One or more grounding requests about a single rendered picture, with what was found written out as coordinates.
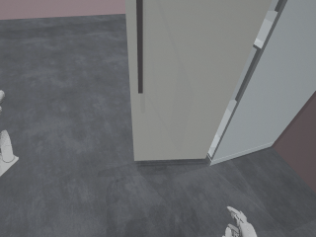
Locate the fridge door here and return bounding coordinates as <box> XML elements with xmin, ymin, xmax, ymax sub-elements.
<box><xmin>124</xmin><ymin>0</ymin><xmax>273</xmax><ymax>161</ymax></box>

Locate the robot right hand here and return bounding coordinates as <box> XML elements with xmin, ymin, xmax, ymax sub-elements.
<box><xmin>222</xmin><ymin>206</ymin><xmax>258</xmax><ymax>237</ymax></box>

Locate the robot left hand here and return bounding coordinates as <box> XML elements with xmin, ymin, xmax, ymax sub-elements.
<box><xmin>0</xmin><ymin>90</ymin><xmax>19</xmax><ymax>178</ymax></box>

